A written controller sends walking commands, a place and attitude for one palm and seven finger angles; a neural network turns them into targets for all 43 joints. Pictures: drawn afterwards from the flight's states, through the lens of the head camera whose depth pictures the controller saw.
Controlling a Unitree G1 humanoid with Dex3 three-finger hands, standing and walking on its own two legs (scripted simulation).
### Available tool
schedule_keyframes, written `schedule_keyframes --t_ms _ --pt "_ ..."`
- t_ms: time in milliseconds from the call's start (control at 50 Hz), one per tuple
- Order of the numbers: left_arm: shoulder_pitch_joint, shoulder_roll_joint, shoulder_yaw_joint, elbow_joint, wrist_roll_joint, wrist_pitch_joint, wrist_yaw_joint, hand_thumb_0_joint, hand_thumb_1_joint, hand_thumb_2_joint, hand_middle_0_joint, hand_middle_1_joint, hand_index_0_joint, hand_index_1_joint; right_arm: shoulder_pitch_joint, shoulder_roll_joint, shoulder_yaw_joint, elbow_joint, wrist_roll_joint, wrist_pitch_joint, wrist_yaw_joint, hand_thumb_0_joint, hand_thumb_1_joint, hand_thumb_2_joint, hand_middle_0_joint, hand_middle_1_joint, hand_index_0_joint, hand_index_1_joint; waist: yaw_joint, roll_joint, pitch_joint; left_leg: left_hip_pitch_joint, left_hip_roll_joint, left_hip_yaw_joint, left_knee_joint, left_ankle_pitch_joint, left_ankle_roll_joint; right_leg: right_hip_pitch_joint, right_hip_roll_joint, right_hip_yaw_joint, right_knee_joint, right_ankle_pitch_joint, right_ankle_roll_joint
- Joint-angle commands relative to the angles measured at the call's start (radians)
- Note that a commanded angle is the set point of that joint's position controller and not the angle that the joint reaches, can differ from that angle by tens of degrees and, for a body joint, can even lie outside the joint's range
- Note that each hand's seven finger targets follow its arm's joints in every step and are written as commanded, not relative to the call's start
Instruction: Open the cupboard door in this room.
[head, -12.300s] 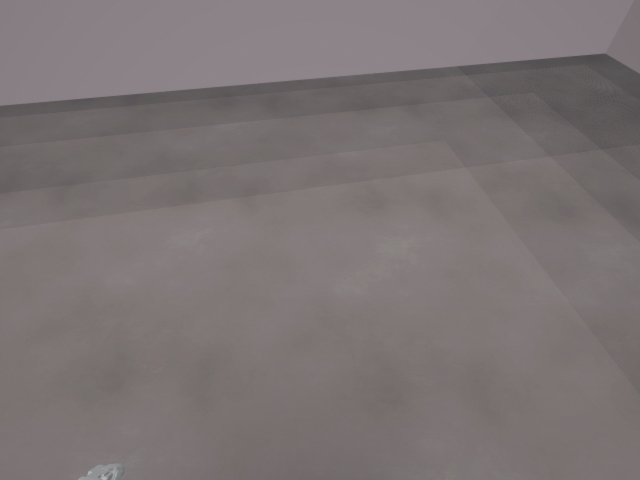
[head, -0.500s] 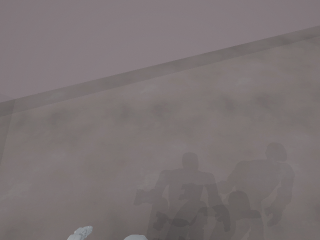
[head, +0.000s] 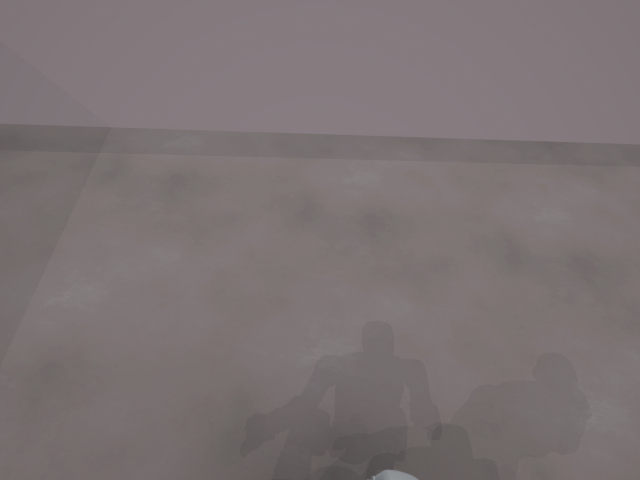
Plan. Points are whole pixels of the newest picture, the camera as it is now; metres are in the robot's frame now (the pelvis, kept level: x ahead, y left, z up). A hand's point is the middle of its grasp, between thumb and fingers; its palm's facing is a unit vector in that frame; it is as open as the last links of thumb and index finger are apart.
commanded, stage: turn or walk to find it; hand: left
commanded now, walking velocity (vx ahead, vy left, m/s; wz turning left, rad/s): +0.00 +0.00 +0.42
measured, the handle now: out of the picture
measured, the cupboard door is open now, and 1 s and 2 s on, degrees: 0 0 0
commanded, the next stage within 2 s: none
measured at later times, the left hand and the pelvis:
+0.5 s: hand out of the picture +0.01 +0.15 -0.15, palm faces +0.22 -0.94 -0.27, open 7.4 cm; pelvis -0.03 -0.05 +0.00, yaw +13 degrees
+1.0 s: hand out of the picture -0.12 +0.22 -0.17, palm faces +0.45 -0.86 -0.25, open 7.4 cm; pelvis -0.08 -0.01 +0.00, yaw +25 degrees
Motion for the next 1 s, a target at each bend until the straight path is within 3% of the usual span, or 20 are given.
schedule_keyframes --t_ms 0,140,220,260,280,300,320,340,380,420,520,620,680,700,720,740,760,820,860,980 --pt "-0.022 0.049 0.01 -0.086 -0.002 -0.037 -0.001 0.0 0.9 0.9 -0.2 -0.3 -0.2 -0.3 0.049 -0.202 -0.052 -0.049 0.005 -0.019 -0.014 0.0 -0.9 -0.9 0.2 0.3 0.2 0.3 -0.03 0.163 -0.091 0.147 0.243 -0.232 -0.195 0.422 0.119 -0.083 -0.008 0.041 -0.004 0.032 0.016" --pt "-0.067 0.029 0.004 -0.119 -0.007 -0.038 0.006 0.0 0.9 0.9 -0.2 -0.3 -0.2 -0.3 0.061 -0.212 -0.067 -0.052 -0.003 -0.004 -0.008 0.0 -0.9 -0.9 0.2 0.3 0.2 0.3 -0.049 0.188 -0.074 0.086 0.241 -0.338 -0.191 0.326 0.139 0.006 0.026 0.04 -0.198 -0.016 0.009" --pt "-0.001 0.027 0.003 -0.113 -0.012 -0.048 0.009 0.0 0.9 0.9 -0.2 -0.3 -0.2 -0.3 0.03 -0.215 -0.072 -0.065 -0.005 0.003 -0.004 0.0 -0.9 -0.9 0.2 0.3 0.2 0.3 -0.019 0.194 -0.096 0.013 0.206 -0.374 -0.149 0.323 0.122 0.154 0.061 0.024 -0.418 0.04 -0.008" --pt "0.066 0.044 0.007 -0.097 -0.01 -0.062 0.013 0.0 0.9 0.9 -0.2 -0.3 -0.2 -0.3 0.021 -0.197 -0.072 -0.073 0.005 0.004 -0.001 0.0 -0.9 -0.9 0.2 0.3 0.2 0.3 0.014 0.145 -0.121 -0.071 0.148 -0.338 -0.069 0.255 0.066 0.315 0.047 0.016 -0.648 0.211 -0.013" --pt "0.08 0.097 0.016 -0.099 0.0 -0.073 0.019 0.0 0.9 0.9 -0.2 -0.3 -0.2 -0.3 0.036 -0.153 -0.069 -0.077 0.013 0.003 0.005 0.0 -0.9 -0.9 0.2 0.3 0.2 0.3 0.018 0.018 -0.126 -0.186 0.076 -0.273 0.038 0.119 0.012 0.42 -0.068 0.129 -0.75 0.21 -0.044" --pt "0.077 0.173 0.031 -0.106 0.011 -0.08 0.024 0.0 0.9 0.9 -0.2 -0.3 -0.2 -0.3 0.042 -0.091 -0.056 -0.102 0.014 0.0 0.01 0.0 -0.9 -0.9 0.2 0.3 0.2 0.3 0.018 -0.215 -0.105 -0.339 -0.06 -0.108 0.231 -0.177 -0.057 0.456 -0.305 0.358 -0.793 0.27 -0.146" --pt "0.063 0.178 0.037 -0.125 0.001 -0.079 0.023 0.0 0.9 0.9 -0.2 -0.3 -0.2 -0.3 0.014 -0.136 -0.068 -0.105 0.001 0.016 0.005 0.0 -0.9 -0.9 0.2 0.3 0.2 0.3 0.036 -0.229 -0.087 -0.32 -0.041 -0.122 0.435 -0.304 -0.061 0.308 -0.388 0.404 -0.824 0.254 -0.227" --pt "0.012 0.151 0.035 -0.133 0.0 -0.077 0.024 0.0 0.9 0.9 -0.2 -0.3 -0.2 -0.3 0.007 -0.146 -0.075 -0.091 -0.002 0.028 0.008 0.0 -0.9 -0.9 0.2 0.3 0.2 0.3 0.012 -0.182 -0.036 -0.314 -0.023 -0.146 0.572 -0.267 -0.058 0.219 -0.348 0.368 -0.836 0.204 -0.237" --pt "-0.08 0.093 0.016 -0.152 -0.001 -0.075 0.023 0.0 0.9 0.9 -0.2 -0.3 -0.2 -0.3 0.06 -0.13 -0.076 -0.051 -0.002 0.037 0.02 0.0 -0.9 -0.9 0.2 0.3 0.2 0.3 -0.047 -0.063 0.002 -0.306 0.007 -0.122 0.683 -0.154 -0.068 0.177 -0.247 0.194 -0.797 0.239 -0.192" --pt "-0.074 0.072 0.01 -0.155 0.001 -0.083 0.022 0.0 0.9 0.9 -0.2 -0.3 -0.2 -0.3 0.091 -0.114 -0.07 -0.033 -0.003 0.04 0.024 0.0 -0.9 -0.9 0.2 0.3 0.2 0.3 -0.046 -0.106 -0.01 -0.298 0.015 -0.09 0.7 -0.095 -0.089 0.203 -0.205 0.104 -0.779 0.307 -0.171" --pt "0.025 0.105 0.02 -0.114 0.01 -0.081 0.021 0.0 0.9 0.9 -0.2 -0.3 -0.2 -0.3 0.012 -0.102 -0.057 -0.045 0.001 0.038 0.022 0.0 -0.9 -0.9 0.2 0.3 0.2 0.3 0.01 -0.122 -0.026 -0.265 0.034 -0.04 0.52 -0.167 -0.109 0.29 -0.242 0.08 -0.749 0.42 -0.2" --pt "0.063 0.148 0.037 -0.086 0.016 -0.073 0.018 0.0 0.9 0.9 -0.2 -0.3 -0.2 -0.3 -0.028 -0.088 -0.041 -0.055 0.013 0.02 0.018 0.0 -0.9 -0.9 0.2 0.3 0.2 0.3 0.042 -0.168 -0.077 -0.172 0.028 0.018 0.278 -0.227 -0.096 0.355 -0.27 0.059 -0.679 0.56 -0.221" --pt "0.036 0.15 0.039 -0.076 0.01 -0.065 0.014 0.0 0.9 0.9 -0.2 -0.3 -0.2 -0.3 0.036 -0.093 -0.039 -0.042 0.014 0.009 0.014 0.0 -0.9 -0.9 0.2 0.3 0.2 0.3 0.002 -0.156 -0.111 -0.044 0.016 0.049 0.051 -0.1 -0.085 0.328 -0.25 0.004 -0.587 0.554 -0.167" --pt "0.029 0.139 0.038 -0.079 0.001 -0.06 0.014 0.0 0.9 0.9 -0.2 -0.3 -0.2 -0.3 0.077 -0.114 -0.041 -0.031 0.013 -0.001 0.014 0.0 -0.9 -0.9 0.2 0.3 0.2 0.3 -0.026 -0.092 -0.133 0.068 0.03 0.036 -0.1 0.032 -0.074 0.267 -0.229 -0.036 -0.51 0.497 -0.12" --pt "0.039 0.097 0.032 -0.097 -0.008 -0.051 0.011 0.0 0.9 0.9 -0.2 -0.3 -0.2 -0.3 0.104 -0.19 -0.057 -0.03 0.006 -0.013 0.013 0.0 -0.9 -0.9 0.2 0.3 0.2 0.3 -0.042 0.111 -0.156 0.199 0.17 -0.145 -0.181 0.174 -0.024 0.105 -0.146 -0.098 -0.35 0.287 -0.057" --pt "0.014 0.03 0.013 -0.135 -0.008 -0.046 0.004 0.0 0.9 0.9 -0.2 -0.3 -0.2 -0.3 0.128 -0.279 -0.077 -0.036 0.001 -0.011 0.008 0.0 -0.9 -0.9 0.2 0.3 0.2 0.3 -0.058 0.358 -0.12 0.238 0.39 -0.399 -0.205 0.467 0.086 -0.116 -0.037 -0.105 -0.169 -0.165 0.001" --pt "-0.065 0.047 0.007 -0.142 0.001 -0.03 0.013 0.0 0.9 0.9 -0.2 -0.3 -0.2 -0.3 0.158 -0.283 -0.079 -0.014 0.0 -0.007 -0.001 0.0 -0.9 -0.9 0.2 0.3 0.2 0.3 -0.096 0.328 -0.117 0.144 0.403 -0.399 -0.218 0.429 0.133 -0.088 -0.032 -0.006 -0.055 -0.192 -0.007" --pt "-0.056 0.049 0.018 -0.099 -0.001 -0.031 -0.001 0.0 0.9 0.9 -0.2 -0.3 -0.2 -0.3 0.019 -0.212 -0.053 -0.045 -0.002 -0.009 -0.016 0.0 -0.9 -0.9 0.2 0.3 0.2 0.3 -0.026 0.21 -0.031 0.063 0.28 -0.281 -0.213 0.324 0.116 -0.106 -0.026 0.042 0.051 -0.015 -0.005" --pt "-0.028 0.051 0.016 -0.08 -0.001 -0.034 -0.005 0.0 0.9 0.9 -0.2 -0.3 -0.2 -0.3 0.012 -0.203 -0.049 -0.05 0.003 -0.016 -0.015 0.0 -0.9 -0.9 0.2 0.3 0.2 0.3 -0.017 0.192 -0.05 0.089 0.234 -0.23 -0.207 0.376 0.099 -0.086 -0.014 0.037 0.048 0.037 0.004" --pt "-0.075 0.041 0.007 -0.107 -0.005 -0.036 0.001 0.0 0.9 0.9 -0.2 -0.3 -0.2 -0.3 0.069 -0.21 -0.06 -0.041 0.001 -0.011 -0.013 0.0 -0.9 -0.9 0.2 0.3 0.2 0.3 -0.047 0.166 -0.074 0.146 0.246 -0.304 -0.191 0.395 0.135 -0.067 0.009 0.045 -0.094 -0.004 0.016"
